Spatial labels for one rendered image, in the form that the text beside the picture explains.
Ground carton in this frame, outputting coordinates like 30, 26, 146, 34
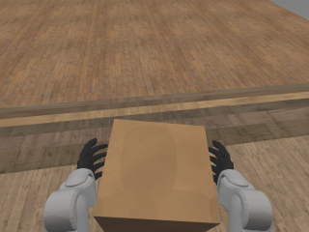
93, 119, 221, 232

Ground right robot hand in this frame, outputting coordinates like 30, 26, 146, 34
208, 140, 234, 185

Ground right robot forearm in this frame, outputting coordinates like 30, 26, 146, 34
216, 169, 273, 232

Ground left robot hand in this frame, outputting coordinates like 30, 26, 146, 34
76, 138, 108, 181

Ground left robot forearm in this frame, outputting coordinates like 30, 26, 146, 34
42, 168, 98, 232

